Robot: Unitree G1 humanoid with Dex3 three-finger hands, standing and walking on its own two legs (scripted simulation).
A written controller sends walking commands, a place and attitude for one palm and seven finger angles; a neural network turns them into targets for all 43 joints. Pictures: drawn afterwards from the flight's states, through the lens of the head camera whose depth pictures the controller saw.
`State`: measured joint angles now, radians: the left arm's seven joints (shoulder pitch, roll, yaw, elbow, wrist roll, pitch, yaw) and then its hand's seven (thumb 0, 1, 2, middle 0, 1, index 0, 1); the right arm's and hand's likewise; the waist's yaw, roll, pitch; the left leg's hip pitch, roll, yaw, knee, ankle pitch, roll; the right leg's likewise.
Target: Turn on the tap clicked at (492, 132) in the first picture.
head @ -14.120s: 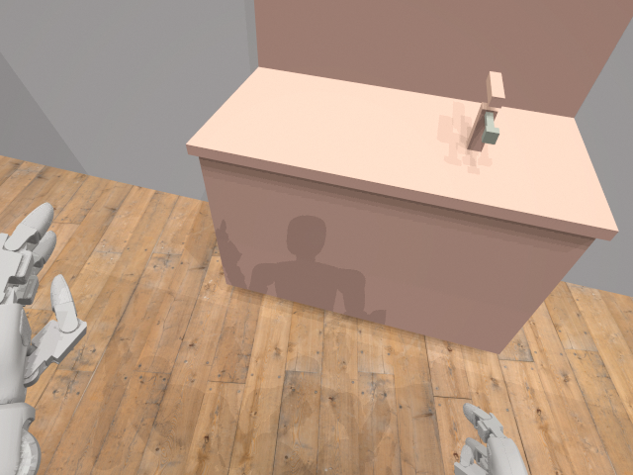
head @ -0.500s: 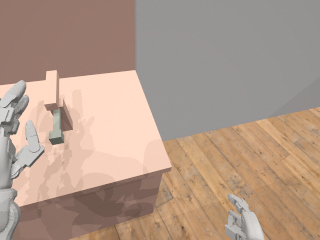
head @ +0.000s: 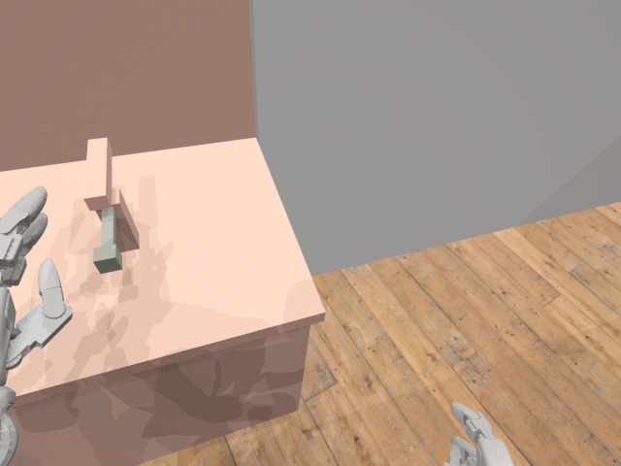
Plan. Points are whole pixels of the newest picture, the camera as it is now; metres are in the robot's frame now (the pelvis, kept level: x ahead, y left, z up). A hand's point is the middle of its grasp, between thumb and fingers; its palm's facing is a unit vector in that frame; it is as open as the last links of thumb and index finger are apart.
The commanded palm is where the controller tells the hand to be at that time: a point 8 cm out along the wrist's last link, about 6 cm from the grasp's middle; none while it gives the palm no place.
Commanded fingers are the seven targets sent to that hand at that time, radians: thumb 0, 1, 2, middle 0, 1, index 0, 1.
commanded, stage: come to a stop and stand still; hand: left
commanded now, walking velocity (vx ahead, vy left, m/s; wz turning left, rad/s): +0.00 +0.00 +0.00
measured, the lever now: (108, 259) +0.35 +0.32 +0.04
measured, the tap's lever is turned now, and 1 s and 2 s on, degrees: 0 0 0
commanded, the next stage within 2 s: look again from close up in 0.72 s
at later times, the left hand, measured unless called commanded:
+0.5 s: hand (89, 275) +0.25 +0.25 +0.16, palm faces +0.39 -0.85 -0.36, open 7.4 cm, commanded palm +0.19 +0.28 +0.18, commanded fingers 0.00 0.90 0.90 -0.20 -0.30 -0.20 -0.30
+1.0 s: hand (71, 287) +0.23 +0.26 +0.16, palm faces +0.42 -0.85 -0.34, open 7.4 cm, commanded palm +0.18 +0.29 +0.18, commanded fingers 0.00 0.90 0.90 -0.20 -0.30 -0.20 -0.30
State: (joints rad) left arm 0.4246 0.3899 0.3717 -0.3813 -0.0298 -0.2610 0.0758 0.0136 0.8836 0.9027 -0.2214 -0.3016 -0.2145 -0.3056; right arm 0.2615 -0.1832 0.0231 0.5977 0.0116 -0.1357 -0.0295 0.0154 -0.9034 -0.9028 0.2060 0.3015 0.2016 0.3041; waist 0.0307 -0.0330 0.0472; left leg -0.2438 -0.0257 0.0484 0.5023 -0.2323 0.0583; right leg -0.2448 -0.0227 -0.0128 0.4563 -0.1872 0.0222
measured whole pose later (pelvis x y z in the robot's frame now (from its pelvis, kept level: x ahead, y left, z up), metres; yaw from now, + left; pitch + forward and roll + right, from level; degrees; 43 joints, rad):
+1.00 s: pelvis +0.02 +0.01 +0.00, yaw +1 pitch -2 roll -1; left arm 0.41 0.35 0.35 -0.46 -0.03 -0.20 0.11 0.01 0.89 0.90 -0.21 -0.30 -0.21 -0.30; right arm 0.21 -0.18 0.02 0.58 0.01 -0.10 -0.03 0.01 -0.90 -0.90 0.21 0.30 0.20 0.30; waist 0.03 -0.03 0.06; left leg -0.19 -0.03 0.03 0.47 -0.24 0.06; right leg -0.17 -0.02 -0.03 0.39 -0.18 0.03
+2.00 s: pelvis +0.05 -0.07 -0.02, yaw +4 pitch +3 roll +1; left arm 0.46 0.32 0.39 -0.38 -0.20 -0.08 0.07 0.02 0.89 0.90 -0.21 -0.30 -0.21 -0.30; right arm 0.22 -0.24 -0.01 0.66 0.02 -0.16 -0.05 0.01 -0.90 -0.90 0.20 0.30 0.20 0.30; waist 0.06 0.02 -0.08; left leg -0.34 0.01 -0.04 0.65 -0.35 -0.02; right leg -0.33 0.04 -0.07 0.66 -0.38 -0.07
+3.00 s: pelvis +0.02 -0.03 -0.02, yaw +5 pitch +0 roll -1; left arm 0.54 0.21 0.20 -0.52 -0.20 0.07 0.21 0.02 0.90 0.90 -0.21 -0.30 -0.20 -0.30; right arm 0.21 -0.22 0.05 0.65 0.01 -0.22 -0.08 0.02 -0.90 -0.90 0.21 0.30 0.20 0.30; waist 0.07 0.04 -0.07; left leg -0.36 -0.03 -0.05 0.70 -0.34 0.01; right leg -0.33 0.00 -0.07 0.68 -0.34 -0.02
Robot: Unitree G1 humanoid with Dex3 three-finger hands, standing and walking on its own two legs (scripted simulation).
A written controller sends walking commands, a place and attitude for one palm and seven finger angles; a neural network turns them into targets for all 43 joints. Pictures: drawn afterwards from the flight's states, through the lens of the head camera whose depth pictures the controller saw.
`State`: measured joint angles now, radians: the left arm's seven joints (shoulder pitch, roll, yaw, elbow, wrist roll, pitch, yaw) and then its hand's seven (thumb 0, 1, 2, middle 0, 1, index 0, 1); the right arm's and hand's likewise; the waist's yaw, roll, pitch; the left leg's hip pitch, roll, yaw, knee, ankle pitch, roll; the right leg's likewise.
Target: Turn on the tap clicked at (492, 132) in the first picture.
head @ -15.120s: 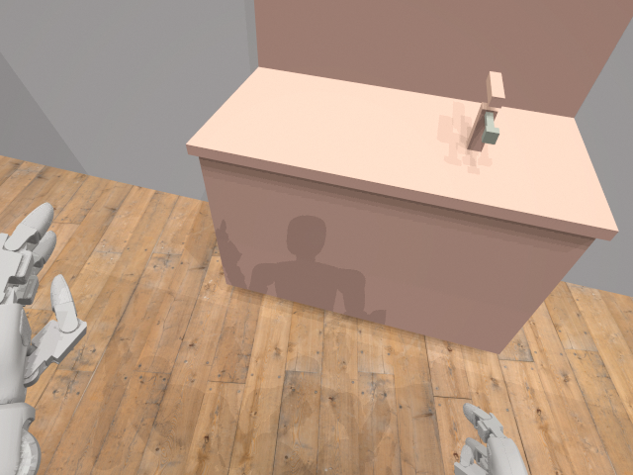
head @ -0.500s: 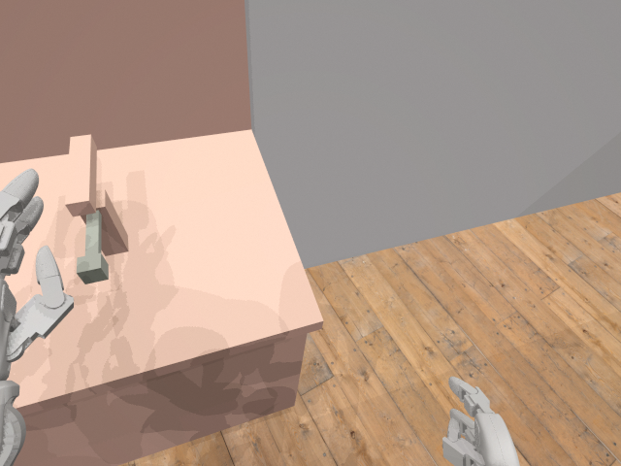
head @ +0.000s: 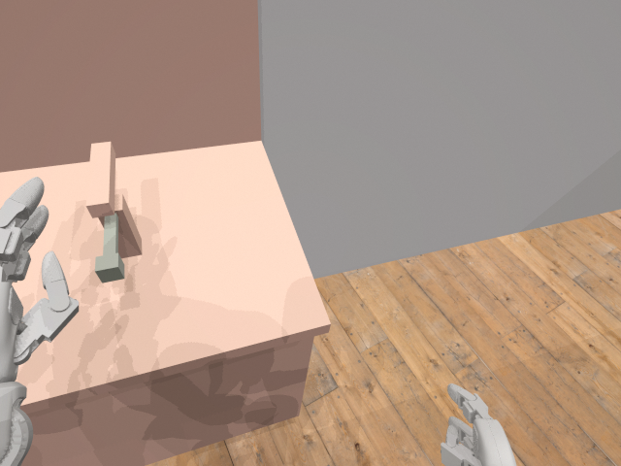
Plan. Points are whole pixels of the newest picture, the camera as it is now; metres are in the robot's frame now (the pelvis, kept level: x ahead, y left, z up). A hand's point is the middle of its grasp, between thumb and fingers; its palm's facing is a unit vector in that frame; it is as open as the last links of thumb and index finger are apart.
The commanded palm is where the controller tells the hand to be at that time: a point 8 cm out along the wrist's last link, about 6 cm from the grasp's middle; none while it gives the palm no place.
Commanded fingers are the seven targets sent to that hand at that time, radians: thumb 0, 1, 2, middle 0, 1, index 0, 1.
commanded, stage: look again from close up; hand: left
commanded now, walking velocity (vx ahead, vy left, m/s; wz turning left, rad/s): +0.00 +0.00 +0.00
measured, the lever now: (110, 267) +0.33 +0.31 +0.04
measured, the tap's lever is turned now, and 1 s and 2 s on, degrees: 0 0 0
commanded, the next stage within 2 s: turn the palm inward beside the body in 0.08 s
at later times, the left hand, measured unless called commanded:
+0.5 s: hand (123, 335) +0.20 +0.21 +0.12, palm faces +0.35 -0.87 -0.33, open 7.4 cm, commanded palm +0.15 +0.26 +0.16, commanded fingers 0.00 0.90 0.90 -0.20 -0.30 -0.20 -0.30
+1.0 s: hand (131, 321) +0.21 +0.20 +0.14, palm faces +0.51 -0.82 -0.28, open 7.4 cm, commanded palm +0.16 +0.24 +0.15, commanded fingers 0.00 0.90 0.90 -0.20 -0.30 -0.20 -0.30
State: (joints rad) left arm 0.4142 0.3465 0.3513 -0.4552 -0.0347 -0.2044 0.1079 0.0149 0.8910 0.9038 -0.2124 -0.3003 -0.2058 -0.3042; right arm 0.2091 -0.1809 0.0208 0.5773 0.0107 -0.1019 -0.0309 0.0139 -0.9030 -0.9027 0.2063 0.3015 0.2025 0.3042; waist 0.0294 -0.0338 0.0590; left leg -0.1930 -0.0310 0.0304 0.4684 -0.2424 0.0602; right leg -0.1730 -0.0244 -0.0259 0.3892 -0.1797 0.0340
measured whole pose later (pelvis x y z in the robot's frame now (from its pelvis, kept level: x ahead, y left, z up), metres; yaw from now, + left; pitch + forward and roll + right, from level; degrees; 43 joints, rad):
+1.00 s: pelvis +0.03 -0.08 -0.02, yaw +3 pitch +3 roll +1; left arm 0.46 0.32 0.39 -0.38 -0.20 -0.08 0.07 0.02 0.89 0.90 -0.21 -0.30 -0.21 -0.30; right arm 0.22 -0.24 -0.01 0.66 0.02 -0.16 -0.05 0.01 -0.90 -0.90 0.20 0.30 0.20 0.30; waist 0.06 0.02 -0.08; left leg -0.34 0.01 -0.04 0.65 -0.35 -0.02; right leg -0.33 0.04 -0.07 0.66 -0.38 -0.07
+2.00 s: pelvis +0.00 -0.04 -0.02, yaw +4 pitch +0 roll -1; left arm 0.54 0.21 0.20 -0.52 -0.20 0.07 0.21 0.02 0.90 0.90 -0.21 -0.30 -0.20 -0.30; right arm 0.21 -0.22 0.05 0.65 0.01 -0.22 -0.08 0.02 -0.90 -0.90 0.21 0.30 0.20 0.30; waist 0.07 0.04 -0.07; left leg -0.36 -0.03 -0.05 0.70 -0.34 0.01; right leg -0.33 0.00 -0.07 0.68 -0.34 -0.02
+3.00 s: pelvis +0.01 -0.06 -0.02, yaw +5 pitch +2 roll +0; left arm 0.44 0.23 0.32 -0.25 -0.26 -0.04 0.12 0.02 0.90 0.90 -0.20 -0.30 -0.20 -0.30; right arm 0.22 -0.25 0.02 0.70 0.03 -0.25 -0.10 0.02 -0.90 -0.90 0.21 0.30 0.20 0.30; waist 0.06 0.04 -0.06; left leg -0.37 -0.01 -0.07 0.68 -0.34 -0.01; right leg -0.34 0.02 -0.09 0.66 -0.36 -0.05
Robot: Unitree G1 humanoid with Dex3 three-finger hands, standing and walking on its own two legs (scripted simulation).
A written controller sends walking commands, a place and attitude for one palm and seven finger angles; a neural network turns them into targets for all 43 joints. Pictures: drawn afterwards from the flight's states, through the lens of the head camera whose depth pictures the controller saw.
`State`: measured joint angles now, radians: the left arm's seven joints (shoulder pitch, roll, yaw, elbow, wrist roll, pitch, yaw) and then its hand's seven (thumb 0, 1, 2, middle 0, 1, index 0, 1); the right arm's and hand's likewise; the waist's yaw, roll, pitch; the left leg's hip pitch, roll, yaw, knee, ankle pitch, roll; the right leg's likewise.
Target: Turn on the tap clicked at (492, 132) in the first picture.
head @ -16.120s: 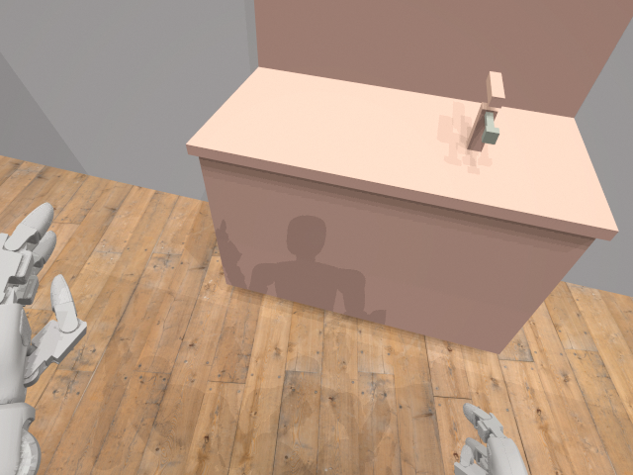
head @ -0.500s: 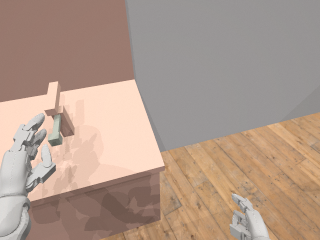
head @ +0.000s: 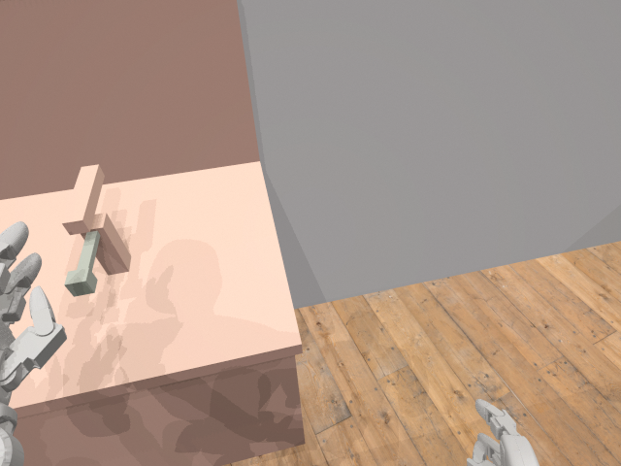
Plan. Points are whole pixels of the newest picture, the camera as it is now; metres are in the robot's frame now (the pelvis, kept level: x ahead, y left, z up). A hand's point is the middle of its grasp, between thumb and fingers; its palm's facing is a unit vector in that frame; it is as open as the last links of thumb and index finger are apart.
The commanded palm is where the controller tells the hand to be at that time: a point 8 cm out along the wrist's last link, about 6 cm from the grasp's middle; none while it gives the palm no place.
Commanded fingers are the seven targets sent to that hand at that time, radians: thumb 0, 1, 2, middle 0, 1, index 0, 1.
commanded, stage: turn the palm inward beside the body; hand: left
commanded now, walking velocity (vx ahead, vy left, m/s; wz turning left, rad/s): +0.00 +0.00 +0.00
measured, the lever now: (81, 282) +0.32 +0.37 +0.06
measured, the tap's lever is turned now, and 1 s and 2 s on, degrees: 0 0 0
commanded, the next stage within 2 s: reach beside the lever's end, fingers flat in 1.38 s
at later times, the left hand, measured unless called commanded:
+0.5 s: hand (37, 370) +0.17 +0.29 +0.13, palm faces +0.47 -0.87 -0.18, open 7.4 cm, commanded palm +0.11 +0.32 +0.15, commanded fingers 0.00 0.90 0.90 -0.20 -0.30 -0.20 -0.30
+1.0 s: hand (31, 395) +0.14 +0.28 +0.13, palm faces +0.50 -0.86 -0.13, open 7.4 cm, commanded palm +0.09 +0.31 +0.14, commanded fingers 0.00 0.90 0.90 -0.20 -0.30 -0.20 -0.30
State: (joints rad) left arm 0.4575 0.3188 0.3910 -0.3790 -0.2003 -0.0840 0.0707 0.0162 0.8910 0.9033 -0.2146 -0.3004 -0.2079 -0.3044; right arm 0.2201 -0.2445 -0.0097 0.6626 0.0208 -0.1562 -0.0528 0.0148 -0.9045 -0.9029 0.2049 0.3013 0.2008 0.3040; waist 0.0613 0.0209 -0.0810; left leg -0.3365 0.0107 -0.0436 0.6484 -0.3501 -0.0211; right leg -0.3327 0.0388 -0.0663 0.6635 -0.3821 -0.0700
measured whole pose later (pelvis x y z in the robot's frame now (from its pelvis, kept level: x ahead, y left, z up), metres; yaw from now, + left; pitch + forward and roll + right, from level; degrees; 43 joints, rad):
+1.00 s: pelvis -0.04 +0.04 +0.00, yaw +1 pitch +0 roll -1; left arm 0.54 0.21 0.20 -0.52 -0.20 0.07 0.21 0.02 0.90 0.90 -0.21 -0.30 -0.20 -0.30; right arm 0.21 -0.22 0.05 0.65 0.01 -0.22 -0.08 0.02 -0.90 -0.90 0.21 0.30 0.20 0.30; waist 0.07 0.04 -0.07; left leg -0.36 -0.03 -0.05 0.70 -0.34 0.01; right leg -0.33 0.00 -0.07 0.68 -0.34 -0.02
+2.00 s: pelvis -0.02 +0.02 +0.00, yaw +2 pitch +2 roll +0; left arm 0.44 0.23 0.32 -0.25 -0.26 -0.04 0.12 0.02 0.90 0.90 -0.20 -0.30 -0.20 -0.30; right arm 0.22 -0.25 0.02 0.70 0.03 -0.25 -0.10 0.02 -0.90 -0.90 0.21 0.30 0.20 0.30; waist 0.06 0.04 -0.06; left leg -0.37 -0.01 -0.07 0.68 -0.34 -0.01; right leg -0.34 0.02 -0.09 0.66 -0.36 -0.05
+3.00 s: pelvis -0.02 +0.04 -0.01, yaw +0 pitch +7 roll -1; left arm 0.03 0.34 0.49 0.30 -0.23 -0.18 0.04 0.02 0.90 0.90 -0.17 -0.18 -0.16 -0.18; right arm 0.21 -0.25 0.01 0.71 0.02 -0.14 -0.09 0.01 -0.90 -0.90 0.21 0.30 0.20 0.30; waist 0.02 0.02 -0.07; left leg -0.52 -0.01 -0.04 0.76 -0.37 0.01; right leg -0.48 0.02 -0.07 0.72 -0.37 -0.03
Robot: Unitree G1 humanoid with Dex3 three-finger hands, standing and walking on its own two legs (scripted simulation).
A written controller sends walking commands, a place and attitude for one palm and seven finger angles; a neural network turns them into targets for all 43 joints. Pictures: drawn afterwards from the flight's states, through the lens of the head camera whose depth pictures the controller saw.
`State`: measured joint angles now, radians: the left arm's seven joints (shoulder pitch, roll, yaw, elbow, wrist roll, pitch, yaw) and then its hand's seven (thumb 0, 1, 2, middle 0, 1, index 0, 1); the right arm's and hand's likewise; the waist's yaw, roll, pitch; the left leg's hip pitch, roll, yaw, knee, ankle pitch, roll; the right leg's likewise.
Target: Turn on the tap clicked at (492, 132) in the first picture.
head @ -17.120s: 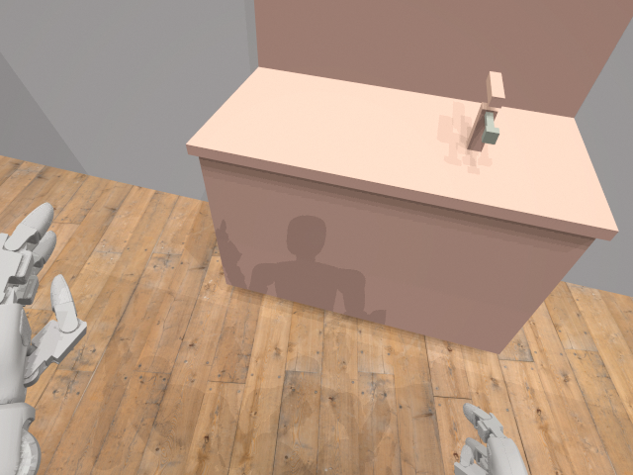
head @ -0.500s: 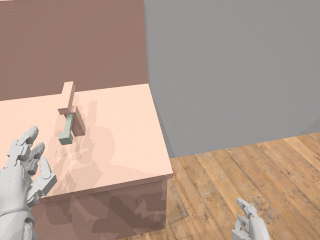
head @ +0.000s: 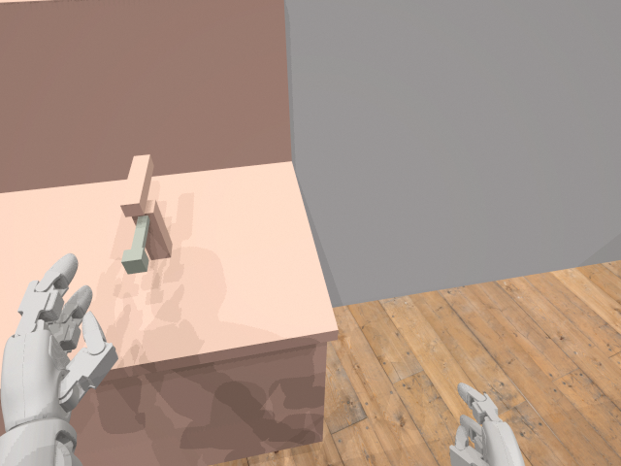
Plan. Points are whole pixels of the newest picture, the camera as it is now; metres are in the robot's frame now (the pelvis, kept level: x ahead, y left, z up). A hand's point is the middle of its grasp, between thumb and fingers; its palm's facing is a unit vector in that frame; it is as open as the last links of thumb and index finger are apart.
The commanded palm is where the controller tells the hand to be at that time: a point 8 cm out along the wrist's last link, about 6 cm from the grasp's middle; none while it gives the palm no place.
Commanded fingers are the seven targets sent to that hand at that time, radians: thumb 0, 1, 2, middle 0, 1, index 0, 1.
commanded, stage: turn the palm inward beside the body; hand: left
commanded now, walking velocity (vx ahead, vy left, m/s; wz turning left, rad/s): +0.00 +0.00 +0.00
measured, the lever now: (135, 261) +0.36 +0.32 +0.06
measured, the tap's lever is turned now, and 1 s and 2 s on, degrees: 0 0 0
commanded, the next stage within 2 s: reach beside the lever's end, fingers flat in 0.38 s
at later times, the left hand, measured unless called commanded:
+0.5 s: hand (148, 339) +0.20 +0.20 +0.13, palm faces +0.48 -0.87 -0.13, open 7.4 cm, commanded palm +0.15 +0.25 +0.14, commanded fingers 0.00 0.90 0.90 -0.20 -0.30 -0.20 -0.30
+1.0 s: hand (115, 337) +0.21 +0.25 +0.11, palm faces +0.51 -0.85 -0.12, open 7.4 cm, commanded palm +0.17 +0.29 +0.12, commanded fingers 0.00 0.90 0.90 -0.19 -0.28 -0.19 -0.28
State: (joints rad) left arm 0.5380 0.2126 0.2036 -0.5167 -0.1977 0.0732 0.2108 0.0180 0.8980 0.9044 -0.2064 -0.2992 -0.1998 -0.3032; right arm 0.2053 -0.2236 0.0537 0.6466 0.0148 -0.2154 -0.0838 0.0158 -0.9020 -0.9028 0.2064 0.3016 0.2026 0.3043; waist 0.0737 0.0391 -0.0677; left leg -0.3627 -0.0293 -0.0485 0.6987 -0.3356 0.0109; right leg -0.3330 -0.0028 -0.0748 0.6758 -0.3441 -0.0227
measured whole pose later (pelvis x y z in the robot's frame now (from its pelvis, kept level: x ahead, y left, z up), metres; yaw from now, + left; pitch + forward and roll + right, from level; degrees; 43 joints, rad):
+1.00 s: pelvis +0.01 -0.02 +0.00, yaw +0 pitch +2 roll +0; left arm 0.44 0.23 0.32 -0.25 -0.26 -0.04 0.12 0.02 0.90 0.90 -0.20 -0.30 -0.20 -0.30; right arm 0.22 -0.25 0.02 0.70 0.03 -0.25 -0.10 0.02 -0.90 -0.90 0.21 0.30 0.20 0.30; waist 0.06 0.04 -0.06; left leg -0.37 -0.01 -0.07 0.68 -0.34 -0.01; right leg -0.34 0.02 -0.09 0.66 -0.36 -0.05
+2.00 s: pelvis +0.02 +0.00 -0.01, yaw -1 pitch +7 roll -1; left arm 0.03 0.34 0.49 0.30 -0.23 -0.18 0.04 0.02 0.90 0.90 -0.17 -0.18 -0.16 -0.18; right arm 0.21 -0.25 0.01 0.71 0.02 -0.14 -0.09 0.01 -0.90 -0.90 0.21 0.30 0.20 0.30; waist 0.02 0.02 -0.07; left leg -0.52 -0.01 -0.04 0.76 -0.37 0.01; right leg -0.48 0.02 -0.07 0.72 -0.37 -0.03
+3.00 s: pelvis +0.01 +0.02 -0.02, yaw -1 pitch +10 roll -2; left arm -0.06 0.35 0.48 0.40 -0.21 -0.24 0.04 0.02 0.90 0.90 -0.16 -0.15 -0.15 -0.15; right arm 0.22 -0.24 0.01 0.68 0.01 -0.10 -0.08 0.01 -0.90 -0.90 0.21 0.30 0.20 0.30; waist 0.00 0.02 -0.09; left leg -0.62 -0.02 -0.04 0.85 -0.41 0.03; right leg -0.57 0.01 -0.07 0.77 -0.38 -0.01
